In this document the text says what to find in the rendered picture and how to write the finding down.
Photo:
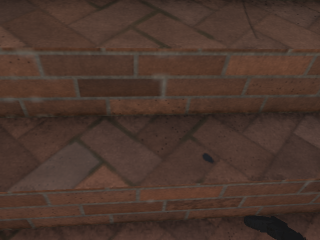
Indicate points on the right robot hand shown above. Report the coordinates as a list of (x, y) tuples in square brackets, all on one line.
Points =
[(273, 226)]

